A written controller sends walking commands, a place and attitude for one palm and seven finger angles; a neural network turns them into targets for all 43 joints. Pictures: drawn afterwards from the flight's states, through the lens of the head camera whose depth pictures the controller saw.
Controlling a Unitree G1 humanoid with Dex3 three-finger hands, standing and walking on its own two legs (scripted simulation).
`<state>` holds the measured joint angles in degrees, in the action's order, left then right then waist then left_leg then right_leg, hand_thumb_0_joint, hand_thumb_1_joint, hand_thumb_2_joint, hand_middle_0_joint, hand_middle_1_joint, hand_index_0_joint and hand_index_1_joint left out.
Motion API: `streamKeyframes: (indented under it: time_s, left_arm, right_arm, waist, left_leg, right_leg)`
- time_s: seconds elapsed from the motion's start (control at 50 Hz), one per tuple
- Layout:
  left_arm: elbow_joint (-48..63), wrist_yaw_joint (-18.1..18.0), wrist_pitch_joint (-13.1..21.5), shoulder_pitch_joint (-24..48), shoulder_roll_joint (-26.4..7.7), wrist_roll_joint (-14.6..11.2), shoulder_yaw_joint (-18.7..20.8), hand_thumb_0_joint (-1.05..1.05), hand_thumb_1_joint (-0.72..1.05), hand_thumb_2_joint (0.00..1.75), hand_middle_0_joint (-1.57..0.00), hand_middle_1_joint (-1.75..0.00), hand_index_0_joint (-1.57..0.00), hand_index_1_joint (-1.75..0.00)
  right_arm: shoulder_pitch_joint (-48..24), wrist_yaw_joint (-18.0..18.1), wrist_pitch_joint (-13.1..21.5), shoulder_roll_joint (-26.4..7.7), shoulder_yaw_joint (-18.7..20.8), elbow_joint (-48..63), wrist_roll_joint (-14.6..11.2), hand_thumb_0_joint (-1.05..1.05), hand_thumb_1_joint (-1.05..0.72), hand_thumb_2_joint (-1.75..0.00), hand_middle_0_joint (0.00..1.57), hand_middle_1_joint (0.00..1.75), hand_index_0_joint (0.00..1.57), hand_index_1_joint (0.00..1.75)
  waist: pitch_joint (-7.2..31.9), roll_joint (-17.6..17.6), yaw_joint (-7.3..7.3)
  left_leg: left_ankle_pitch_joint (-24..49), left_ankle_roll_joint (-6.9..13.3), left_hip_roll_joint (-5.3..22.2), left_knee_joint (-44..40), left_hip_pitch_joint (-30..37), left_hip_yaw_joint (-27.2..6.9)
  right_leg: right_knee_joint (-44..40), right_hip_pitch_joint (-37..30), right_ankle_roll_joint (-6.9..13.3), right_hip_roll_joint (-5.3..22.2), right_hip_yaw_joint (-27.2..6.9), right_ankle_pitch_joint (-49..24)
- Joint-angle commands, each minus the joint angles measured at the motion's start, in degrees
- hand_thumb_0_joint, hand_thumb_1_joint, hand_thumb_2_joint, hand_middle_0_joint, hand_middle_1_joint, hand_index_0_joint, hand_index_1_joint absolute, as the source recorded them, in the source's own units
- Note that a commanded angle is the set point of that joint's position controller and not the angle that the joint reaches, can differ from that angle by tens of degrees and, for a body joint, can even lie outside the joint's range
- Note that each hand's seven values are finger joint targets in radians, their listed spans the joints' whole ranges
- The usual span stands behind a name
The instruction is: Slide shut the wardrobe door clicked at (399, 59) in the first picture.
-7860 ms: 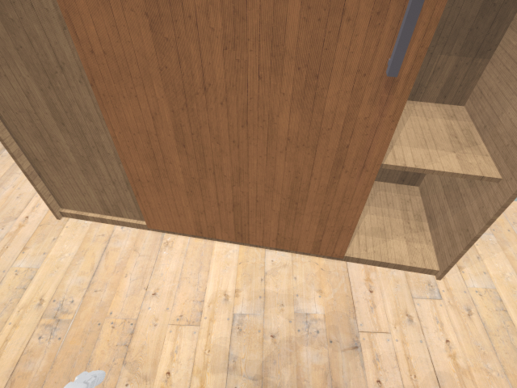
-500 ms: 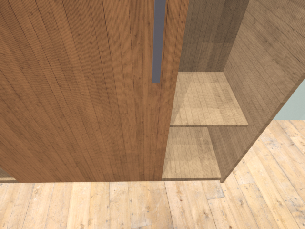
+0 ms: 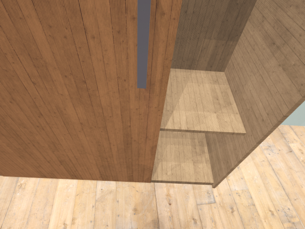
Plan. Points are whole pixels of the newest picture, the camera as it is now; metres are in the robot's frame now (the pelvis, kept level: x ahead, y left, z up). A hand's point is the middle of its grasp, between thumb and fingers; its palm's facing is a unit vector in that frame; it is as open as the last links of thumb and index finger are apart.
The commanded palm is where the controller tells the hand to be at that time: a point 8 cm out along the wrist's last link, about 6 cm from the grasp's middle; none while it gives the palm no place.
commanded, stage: shuffle to correct the standing spot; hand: left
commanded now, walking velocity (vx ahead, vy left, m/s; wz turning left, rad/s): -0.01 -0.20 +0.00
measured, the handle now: (143, 37) +0.45 +0.06 +0.27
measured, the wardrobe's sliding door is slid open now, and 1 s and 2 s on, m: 0.41 0.41 0.41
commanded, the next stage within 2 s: come to a stop and stand still in 0.08 s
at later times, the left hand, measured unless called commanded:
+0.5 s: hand out of the picture +0.06 +0.09 -0.17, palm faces +0.10 -0.97 -0.22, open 7.4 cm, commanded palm none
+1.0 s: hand out of the picture +0.02 +0.16 -0.16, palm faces +0.05 -0.96 -0.26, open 7.4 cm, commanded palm none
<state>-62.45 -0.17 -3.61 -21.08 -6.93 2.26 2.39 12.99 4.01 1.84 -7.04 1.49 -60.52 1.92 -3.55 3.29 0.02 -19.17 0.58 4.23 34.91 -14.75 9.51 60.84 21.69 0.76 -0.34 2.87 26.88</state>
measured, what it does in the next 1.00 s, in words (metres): steps on the spot: right foot, then left foot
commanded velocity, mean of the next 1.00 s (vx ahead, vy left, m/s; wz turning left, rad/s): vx -0.03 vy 0.06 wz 0.00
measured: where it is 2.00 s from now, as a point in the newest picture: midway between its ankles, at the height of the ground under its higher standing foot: outside the picture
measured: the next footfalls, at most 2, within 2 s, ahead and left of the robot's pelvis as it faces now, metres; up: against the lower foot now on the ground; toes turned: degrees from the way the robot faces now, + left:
right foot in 0.20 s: +0.08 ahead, -0.22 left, +0.00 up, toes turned -3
left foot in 0.64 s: +0.06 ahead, +0.06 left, +0.00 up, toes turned +2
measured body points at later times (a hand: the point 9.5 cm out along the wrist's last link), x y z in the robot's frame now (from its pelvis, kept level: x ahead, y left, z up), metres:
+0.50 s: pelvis +0.03 -0.09 +0.01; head +0.08 -0.09 +0.45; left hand +0.05 +0.14 -0.15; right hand +0.12 -0.35 -0.14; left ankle +0.00 +0.00 -0.68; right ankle +0.04 -0.22 -0.73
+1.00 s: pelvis +0.01 -0.03 +0.01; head +0.03 -0.05 +0.46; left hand +0.02 +0.21 -0.14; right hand +0.06 -0.26 -0.15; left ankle +0.02 +0.05 -0.73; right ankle -0.04 -0.13 -0.73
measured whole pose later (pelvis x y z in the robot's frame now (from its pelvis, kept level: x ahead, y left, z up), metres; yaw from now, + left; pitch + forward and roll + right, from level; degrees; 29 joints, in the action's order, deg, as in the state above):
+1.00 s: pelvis +0.01 -0.03 +0.01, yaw +1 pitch +1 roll +1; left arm -60.3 -1.9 -1.0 -14.8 -10.1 1.0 1.7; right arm 12.3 1.8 -0.8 -9.9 1.2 -58.7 0.7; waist -2.2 -1.0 -0.4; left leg -13.2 3.2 -3.0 27.0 -14.6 4.3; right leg 27.8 9.1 1.1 0.4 1.7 20.2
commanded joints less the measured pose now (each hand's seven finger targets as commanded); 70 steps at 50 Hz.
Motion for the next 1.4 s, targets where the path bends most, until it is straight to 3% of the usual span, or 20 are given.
streamKeyframes:
  time_s: [0.0, 0.14, 0.16, 0.18, 0.22, 0.28, 0.4, 0.52, 0.58, 0.6, 0.62, 0.64, 0.72, 0.84, 0.92, 0.98, 1.02, 1.26, 1.3, 1.38]
  left_arm:
    - [4.83, 0.43, 0.36, -2.67, -3.36, -0.29, 1.74, 0.0, 0.9, 0.9, -0.2, -0.3, -0.2, -0.3]
    - [6.11, 0.92, 1.46, -2.75, -5.97, -0.63, 2.5, 0.0, 0.9, 0.9, -0.2, -0.3, -0.2, -0.3]
    - [5.57, 0.68, 2.07, -5.11, -9.01, -0.42, 3.05, 0.0, 0.9, 0.9, -0.2, -0.3, -0.2, -0.3]
    - [5.65, -0.01, 2.68, -4.87, -15.07, 0.34, 4.02, 0.0, 0.9, 0.9, -0.2, -0.3, -0.2, -0.3]
    - [7.25, -0.73, 3.28, -1.75, -14.89, -0.01, 3.0, 0.0, 0.9, 0.9, -0.2, -0.3, -0.2, -0.3]
    - [7.43, -1.82, 4.69, 4.08, -12.38, -0.26, 2.29, 0.0, 0.9, 0.9, -0.2, -0.3, -0.2, -0.3]
    - [5.77, -3.77, 4.25, -1.51, -15.39, -0.36, 3.79, 0.0, 0.9, 0.9, -0.2, -0.3, -0.2, -0.3]
    - [8.0, -3.72, 3.61, 4.64, -15.81, 0.2, 3.73, 0.0, 0.9, 0.9, -0.2, -0.3, -0.2, -0.3]
    - [9.17, -2.56, 2.72, 8.66, -15.23, -0.27, 3.65, 0.0, 0.9, 0.9, -0.2, -0.3, -0.2, -0.3]
    - [9.43, -2.22, 2.26, 7.94, -13.07, -0.69, 3.0, 0.0, 0.9, 0.9, -0.2, -0.3, -0.2, -0.3]
    - [10.16, -1.87, 1.78, 6.7, -9.65, -1.02, 2.44, 0.0, 0.9, 0.9, -0.2, -0.3, -0.2, -0.3]
    - [10.26, -2.26, 1.2, 7.84, -8.52, -1.1, 2.28, 0.0, 0.9, 0.9, -0.2, -0.3, -0.2, -0.3]
    - [6.38, -1.59, 0.91, 2.73, -8.48, -0.34, 2.03, 0.0, 0.9, 0.9, -0.2, -0.3, -0.2, -0.3]
    - [6.72, -1.64, 2.19, 4.69, -7.17, -1.09, 0.4, 0.0, 0.9, 0.9, -0.2, -0.3, -0.2, -0.3]
    - [3.63, -2.31, 3.31, -0.49, -8.29, -1.25, 0.24, 0.0, 0.9, 0.9, -0.2, -0.3, -0.2, -0.3]
    - [3.18, -2.33, 4.24, 2.51, -11.15, -1.32, -0.01, 0.0, 0.9, 0.9, -0.2, -0.3, -0.2, -0.3]
    - [2.71, -2.44, 4.79, 2.92, -9.57, -1.46, -0.26, 0.0, 0.9, 0.9, -0.2, -0.3, -0.2, -0.3]
    - [-0.64, -2.41, 4.15, -0.19, -6.55, -1.78, -1.23, 0.0, 0.9, 0.9, -0.2, -0.3, -0.2, -0.3]
    - [-0.69, -4.42, 6.7, -2.55, -7.08, -0.31, -2.33, 0.0, 0.9, 0.9, -0.2, -0.3, -0.2, -0.3]
    - [1.02, -3.43, 6.88, -0.61, -7.03, -2.11, -2.51, 0.0, 0.9, 0.9, -0.2, -0.3, -0.2, -0.3]
  right_arm:
    - [2.35, 0.3, -0.3, -11.67, 2.57, 1.45, -0.07, 0.0, -0.9, -0.9, 0.2, 0.3, 0.2, 0.3]
    - [1.78, -1.01, -2.38, -14.69, 5.28, 2.58, 0.44, 0.0, -0.9, -0.9, 0.2, 0.3, 0.2, 0.3]
    - [2.24, -1.22, -2.59, -12.91, 5.31, 2.85, 0.16, 0.0, -0.9, -0.9, 0.2, 0.3, 0.2, 0.3]
    - [3.77, -1.58, -2.9, -7.41, 4.3, 4.14, -0.17, 0.0, -0.9, -0.9, 0.2, 0.3, 0.2, 0.3]
    - [1.44, -1.69, -3.5, -5.6, 3.15, 6.4, -0.84, 0.0, -0.9, -0.9, 0.2, 0.3, 0.2, 0.3]
    - [1.16, -2.35, -2.69, -6.37, 2.52, 4.77, -1.29, 0.0, -0.9, -0.9, 0.2, 0.3, 0.2, 0.3]
    - [-4.88, -2.89, -4.24, -7.86, 2.26, 7.62, -0.75, 0.0, -0.9, -0.9, 0.2, 0.3, 0.2, 0.3]
    - [-4.19, -3.75, -4.95, -7.47, 2.54, 9.44, -1.27, 0.0, -0.9, -0.9, 0.2, 0.3, 0.2, 0.3]
    - [3.35, -3.52, -3.36, -7.41, 2.45, 6.86, -1.46, 0.0, -0.9, -0.9, 0.2, 0.3, 0.2, 0.3]
    - [4.4, -3.32, -2.61, -9.97, 2.72, 6.58, -1.43, 0.0, -0.9, -0.9, 0.2, 0.3, 0.2, 0.3]
    - [2.84, -3.16, -2.52, -15.19, 3.91, 7.9, -1.0, 0.0, -0.9, -0.9, 0.2, 0.3, 0.2, 0.3]
    - [0.76, -2.86, -3.22, -17.04, 3.97, 9.38, -0.56, 0.0, -0.9, -0.9, 0.2, 0.3, 0.2, 0.3]
    - [-6.87, -2.3, -2.93, -12.02, 1.79, 10.54, -0.43, 0.0, -0.9, -0.9, 0.2, 0.3, 0.2, 0.3]
    - [1.43, -1.57, -2.03, -10.69, 1.55, 6.44, -0.46, 0.0, -0.9, -0.9, 0.2, 0.3, 0.2, 0.3]
    - [2.5, -1.94, -1.68, -9.1, 1.21, 4.25, -1.56, 0.0, -0.9, -0.9, 0.2, 0.3, 0.2, 0.3]
    - [2.1, -2.38, -1.38, -6.02, 0.04, 3.74, -1.56, 0.0, -0.9, -0.9, 0.2, 0.3, 0.2, 0.3]
    - [2.3, -2.32, -1.55, -6.54, 0.05, 2.09, -1.23, 0.0, -0.9, -0.9, 0.2, 0.3, 0.2, 0.3]
    - [6.24, -1.77, -1.32, -5.84, -0.98, -3.49, -1.35, 0.0, -0.9, -0.9, 0.2, 0.3, 0.2, 0.3]
    - [2.74, -2.63, 0.25, -7.51, -1.56, 0.57, -1.47, 0.0, -0.9, -0.9, 0.2, 0.3, 0.2, 0.3]
    - [7.1, -2.53, -0.33, -5.78, -1.13, 0.78, -0.85, 0.0, -0.9, -0.9, 0.2, 0.3, 0.2, 0.3]
  waist:
    - [-2.2, -11.59, -1.01]
    - [2.19, -11.11, -1.48]
    - [3.11, -3.21, -2.51]
    - [3.82, 16.2, -2.49]
    - [5.74, 8.04, -2.33]
    - [4.92, 8.73, -0.74]
    - [6.23, 2.63, -4.79]
    - [6.14, 5.43, -2.06]
    - [6.4, 5.06, 1.59]
    - [7.27, -2.36, 1.92]
    - [5.39, -18.17, 1.37]
    - [2.11, -20.4, 1.84]
    - [0.04, -12.04, -2.46]
    - [5.51, -9.58, 0.51]
    - [7.81, -4.5, -1.46]
    - [3.65, 3.07, 0.18]
    - [3.16, 7.23, 0.21]
    - [-2.6, -4.69, -0.29]
    - [-4.23, -1.88, -1.22]
    - [6.28, -2.56, 1.04]
  left_leg:
    - [18.24, 7.85, 15.84, -18.76, -3.2, -12.96]
    - [12.7, 1.69, 10.39, -5.76, -4.28, -7.73]
    - [6.59, -0.64, 6.12, 2.4, -6.75, -4.65]
    - [-12.25, -3.33, -2.39, 15.95, -16.05, 0.56]
    - [-16.09, -1.35, -0.53, 23.98, -11.72, -9.19]
    - [-10.98, -2.07, -0.39, 22.4, -12.01, -9.4]
    - [-9.97, -3.35, -3.19, 21.68, -17.83, -11.09]
    - [-6.9, -2.71, -2.95, 12.05, -7.57, -11.51]
    - [6.71, -2.45, -5.28, -7.67, 8.95, -6.44]
    - [9.9, -1.66, -1.48, -12.42, 13.04, -9.77]
    - [13.37, 2.94, 10.6, -17.69, 10.71, -25.45]
    - [13.03, 8.48, 15.19, -21.08, -0.41, -28.61]
    - [5.32, 8.97, 8.29, -20.87, -5.49, -20.86]
    - [26.17, 10.07, 8.7, -17.17, 9.26, -21.38]
    - [23.45, 4.62, 4.29, -12.33, 5.58, -17.97]
    - [11.23, -0.48, -1.51, -12.32, 2.21, -11.98]
    - [15.42, -0.39, -0.44, -12.6, 3.92, -11.48]
    - [10.69, 0.72, 1.37, -18.0, 5.1, -13.56]
    - [22.84, 0.28, 1.5, -4.11, 0.45, -11.63]
    - [11.95, 1.66, -0.01, -7.53, 3.67, -12.38]
  right_leg:
    - [-1.74, 4.21, -2.17, 5.35, -4.14, -6.05]
    - [-30.51, -9.1, -3.07, 1.3, 4.05, -14.69]
    - [-36.89, -12.51, -2.43, 3.89, 0.6, -20.6]
    - [-41.71, -15.39, 2.19, 15.55, -14.26, -30.53]
    - [-42.78, -9.39, 8.11, 19.94, -15.34, -30.98]
    - [-36.24, -12.18, 8.6, 18.03, -13.18, -50.38]
    - [-34.97, -22.46, 12.75, 23.73, -17.7, -61.35]
    - [-36.74, -11.34, 10.59, 22.09, -14.8, -44.39]
    - [-32.9, -2.14, 4.37, 14.82, -9.92, -27.96]
    - [-26.97, 0.57, 1.7, 10.16, -6.58, -19.79]
    - [-17.75, 7.18, -2.3, 2.83, -0.42, 0.44]
    - [-9.35, 4.26, -2.47, 1.61, -2.32, 8.0]
    - [0.42, 1.91, -1.78, 2.55, -3.81, -1.56]
    - [-21.58, -2.21, -2.26, 2.41, -1.66, 0.14]
    - [-41.8, -15.9, -1.21, 3.64, -3.79, -17.43]
    - [-41.74, -12.99, 4.61, 14.54, -13.01, -27.46]
    - [-40.24, -13.01, 3.79, 11.34, -10.21, -32.64]
    - [-43.64, -8.97, 1.56, 6.8, -8.26, -13.85]
    - [-41.48, -8.27, 0.39, 8.19, -9.3, -38.86]
    - [-38.64, -12.85, 3.87, 8.58, -8.92, -28.07]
